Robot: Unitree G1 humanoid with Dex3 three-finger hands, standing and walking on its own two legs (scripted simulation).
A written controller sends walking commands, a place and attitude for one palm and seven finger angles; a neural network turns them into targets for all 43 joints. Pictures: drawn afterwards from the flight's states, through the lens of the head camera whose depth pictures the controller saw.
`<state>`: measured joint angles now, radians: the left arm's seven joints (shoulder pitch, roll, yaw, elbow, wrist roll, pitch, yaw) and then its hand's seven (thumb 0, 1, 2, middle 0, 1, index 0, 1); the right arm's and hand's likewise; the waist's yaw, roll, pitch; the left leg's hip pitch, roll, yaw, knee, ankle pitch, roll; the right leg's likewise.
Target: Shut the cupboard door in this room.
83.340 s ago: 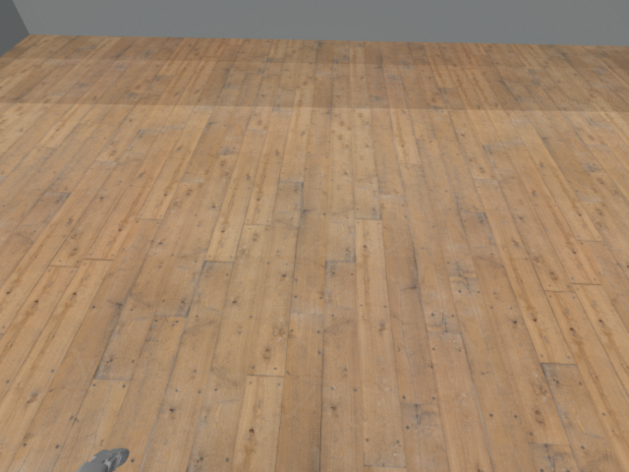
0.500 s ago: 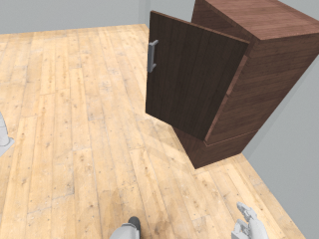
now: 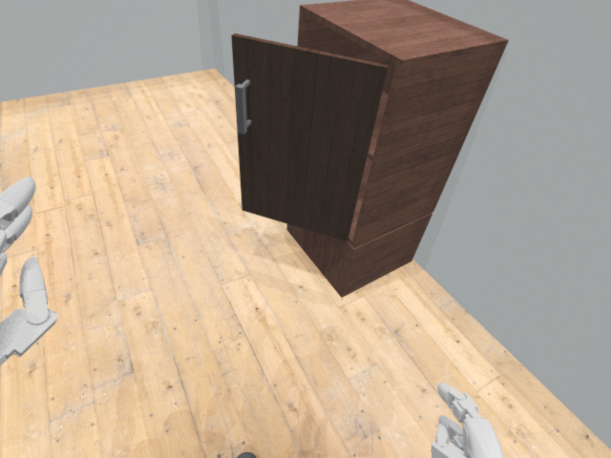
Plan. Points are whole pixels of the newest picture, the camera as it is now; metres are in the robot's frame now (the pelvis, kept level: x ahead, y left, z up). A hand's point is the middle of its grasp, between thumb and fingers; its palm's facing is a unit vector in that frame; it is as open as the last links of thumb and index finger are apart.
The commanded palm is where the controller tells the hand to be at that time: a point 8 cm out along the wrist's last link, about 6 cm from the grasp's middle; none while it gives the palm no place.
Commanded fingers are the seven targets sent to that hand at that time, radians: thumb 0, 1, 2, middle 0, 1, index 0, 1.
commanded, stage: stop stepping back and stand still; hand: left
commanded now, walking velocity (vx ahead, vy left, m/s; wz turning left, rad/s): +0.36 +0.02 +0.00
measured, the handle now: (244, 106) +0.98 +0.17 -0.02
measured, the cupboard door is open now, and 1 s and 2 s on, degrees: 39 39 39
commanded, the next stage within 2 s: let the arm hang, fingers relaxed in 1.28 s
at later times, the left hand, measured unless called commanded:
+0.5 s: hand out of the picture +0.15 +0.27 +0.19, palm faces +0.46 -0.77 -0.43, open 7.4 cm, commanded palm +0.09 +0.31 +0.18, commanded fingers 0.00 0.90 0.90 -0.20 -0.30 -0.20 -0.30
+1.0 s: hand (1, 305) +0.21 +0.28 +0.18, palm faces +0.46 -0.76 -0.47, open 7.4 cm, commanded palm +0.15 +0.32 +0.18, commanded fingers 0.00 0.90 0.90 -0.20 -0.30 -0.20 -0.30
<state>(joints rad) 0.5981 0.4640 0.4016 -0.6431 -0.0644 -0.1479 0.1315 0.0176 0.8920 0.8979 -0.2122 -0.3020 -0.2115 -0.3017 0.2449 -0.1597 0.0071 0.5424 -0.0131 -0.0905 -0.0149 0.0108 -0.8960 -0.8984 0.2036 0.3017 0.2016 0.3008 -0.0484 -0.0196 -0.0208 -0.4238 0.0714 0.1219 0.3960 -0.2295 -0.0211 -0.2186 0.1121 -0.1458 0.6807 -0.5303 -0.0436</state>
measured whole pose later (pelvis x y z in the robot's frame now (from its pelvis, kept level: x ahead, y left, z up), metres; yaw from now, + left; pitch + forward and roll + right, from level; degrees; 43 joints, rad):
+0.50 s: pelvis -0.06 +0.01 -0.01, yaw -1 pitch +0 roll +2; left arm 0.53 0.46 0.44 -0.53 -0.02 -0.22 0.20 0.02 0.88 0.90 -0.22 -0.30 -0.22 -0.30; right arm 0.30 -0.18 -0.01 0.66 -0.02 -0.10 -0.10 0.01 -0.90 -0.90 0.20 0.30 0.20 0.30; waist -0.02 -0.07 -0.06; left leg -0.23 0.04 0.09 0.54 -0.29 -0.01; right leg -0.34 0.03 -0.08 0.73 -0.42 -0.04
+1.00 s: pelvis +0.00 +0.02 +0.00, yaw -1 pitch +0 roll -1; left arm 0.53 0.45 0.46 -0.54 -0.03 -0.23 0.19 0.01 0.89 0.90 -0.22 -0.30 -0.22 -0.30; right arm 0.21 -0.20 0.00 0.62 0.01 -0.08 -0.07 0.01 -0.90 -0.90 0.20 0.30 0.20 0.30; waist 0.01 -0.02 0.01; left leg -0.24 0.03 0.06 0.53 -0.30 0.01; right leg -0.21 0.02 -0.09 0.50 -0.29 -0.04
